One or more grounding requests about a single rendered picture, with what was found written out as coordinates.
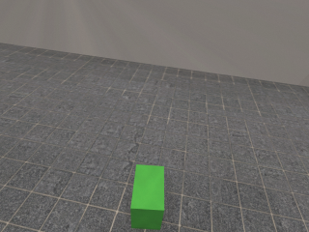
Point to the carton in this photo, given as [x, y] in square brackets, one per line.
[147, 201]

